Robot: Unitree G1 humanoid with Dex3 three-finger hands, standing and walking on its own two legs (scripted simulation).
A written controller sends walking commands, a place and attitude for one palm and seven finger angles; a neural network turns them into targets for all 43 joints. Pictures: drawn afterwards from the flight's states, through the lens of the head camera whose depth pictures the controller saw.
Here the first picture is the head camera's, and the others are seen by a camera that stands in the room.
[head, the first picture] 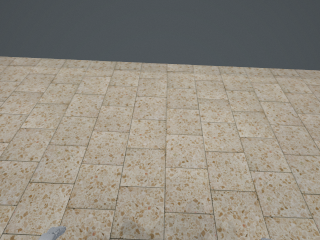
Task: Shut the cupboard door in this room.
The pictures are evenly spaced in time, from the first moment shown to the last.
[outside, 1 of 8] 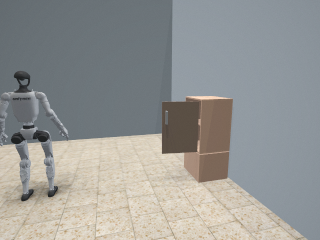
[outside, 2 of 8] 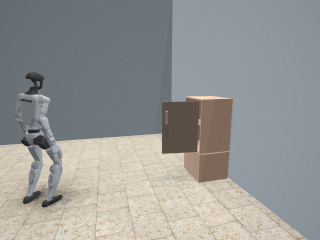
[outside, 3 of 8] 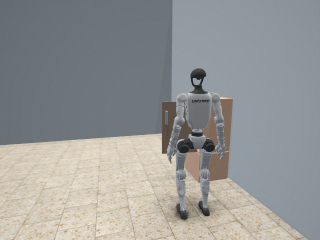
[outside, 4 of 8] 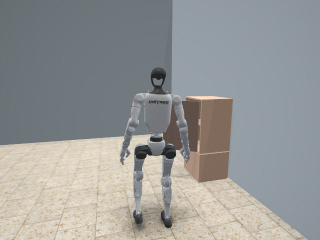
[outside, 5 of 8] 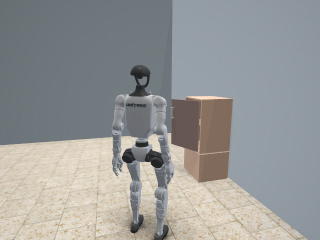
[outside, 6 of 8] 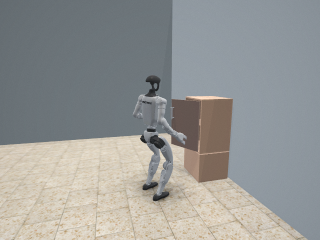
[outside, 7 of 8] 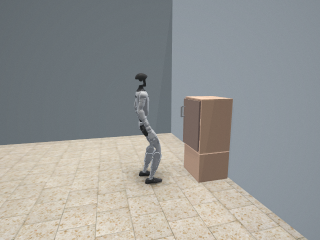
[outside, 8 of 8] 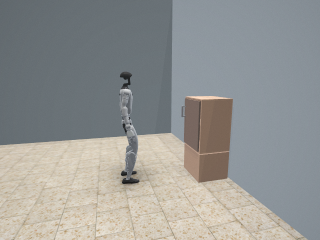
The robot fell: no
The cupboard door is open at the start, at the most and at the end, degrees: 83 83 0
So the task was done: yes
